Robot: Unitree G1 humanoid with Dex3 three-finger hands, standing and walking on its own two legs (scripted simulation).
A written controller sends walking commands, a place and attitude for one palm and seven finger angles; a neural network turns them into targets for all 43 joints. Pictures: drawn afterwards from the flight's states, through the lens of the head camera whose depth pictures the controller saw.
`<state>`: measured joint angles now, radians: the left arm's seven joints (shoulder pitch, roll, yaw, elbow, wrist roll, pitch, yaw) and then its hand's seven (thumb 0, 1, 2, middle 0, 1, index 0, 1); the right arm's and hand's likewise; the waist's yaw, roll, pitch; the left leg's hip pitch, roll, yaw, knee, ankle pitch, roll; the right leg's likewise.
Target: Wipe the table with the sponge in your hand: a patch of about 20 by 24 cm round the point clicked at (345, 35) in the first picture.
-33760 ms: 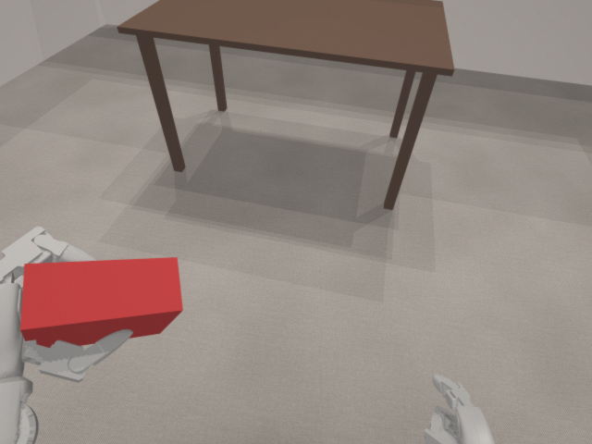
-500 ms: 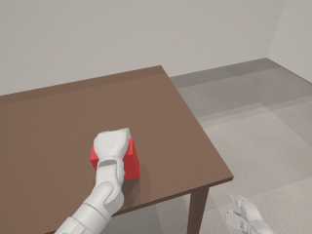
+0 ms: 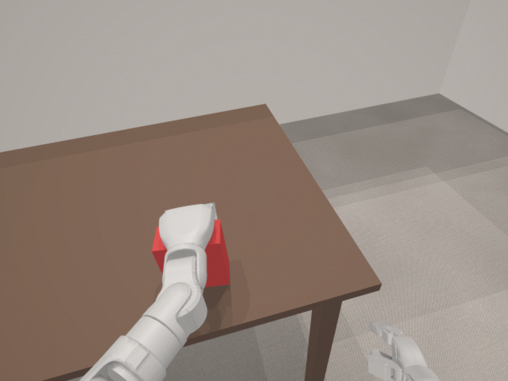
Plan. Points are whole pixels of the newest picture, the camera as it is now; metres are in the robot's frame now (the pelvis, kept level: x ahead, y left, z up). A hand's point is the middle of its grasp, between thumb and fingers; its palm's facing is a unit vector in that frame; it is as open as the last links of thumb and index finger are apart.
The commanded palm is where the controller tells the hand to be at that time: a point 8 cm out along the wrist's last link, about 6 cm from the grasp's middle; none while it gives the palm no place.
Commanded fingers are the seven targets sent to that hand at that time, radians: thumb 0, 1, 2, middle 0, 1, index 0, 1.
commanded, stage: slide back across to the middle lane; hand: left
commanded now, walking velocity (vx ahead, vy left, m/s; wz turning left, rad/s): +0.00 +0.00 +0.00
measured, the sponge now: (197, 264) +0.32 +0.16 +0.01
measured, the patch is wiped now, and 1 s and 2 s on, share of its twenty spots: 0.95 0.95 0.95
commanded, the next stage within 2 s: wipe forward along the middle lane in 0.76 s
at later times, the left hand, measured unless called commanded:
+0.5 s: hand (181, 252) +0.30 +0.17 +0.07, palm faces +0.07 -0.15 -0.99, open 9.8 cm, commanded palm +0.25 +0.19 +0.10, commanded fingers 0.00 0.10 1.30 -1.20 -1.60 -1.20 -1.60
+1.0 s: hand (158, 260) +0.29 +0.21 +0.06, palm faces +0.02 -0.12 -0.99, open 9.8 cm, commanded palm +0.25 +0.22 +0.10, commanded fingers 0.00 0.10 1.30 -1.20 -1.60 -1.20 -1.60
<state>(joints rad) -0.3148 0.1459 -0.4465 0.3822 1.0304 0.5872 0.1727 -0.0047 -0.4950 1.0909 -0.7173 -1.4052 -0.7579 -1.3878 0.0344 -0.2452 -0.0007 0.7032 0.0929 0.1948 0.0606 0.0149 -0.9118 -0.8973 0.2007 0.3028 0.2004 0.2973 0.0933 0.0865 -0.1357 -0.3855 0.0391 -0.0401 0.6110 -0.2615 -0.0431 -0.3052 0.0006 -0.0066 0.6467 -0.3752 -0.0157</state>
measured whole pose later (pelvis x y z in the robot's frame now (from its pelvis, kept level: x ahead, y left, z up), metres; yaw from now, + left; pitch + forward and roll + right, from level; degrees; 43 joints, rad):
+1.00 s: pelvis +0.01 +0.00 +0.01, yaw -1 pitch +0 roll +0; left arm 0.00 0.29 -0.26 0.05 1.00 0.47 0.11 -0.02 -0.50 1.09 -0.72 -1.41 -0.76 -1.39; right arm 0.04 -0.26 0.01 0.69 0.07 0.10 0.01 0.02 -0.91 -0.90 0.20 0.30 0.20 0.30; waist 0.09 0.09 -0.09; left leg -0.29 0.05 -0.02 0.55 -0.26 -0.04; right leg -0.22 0.01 0.02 0.57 -0.35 -0.02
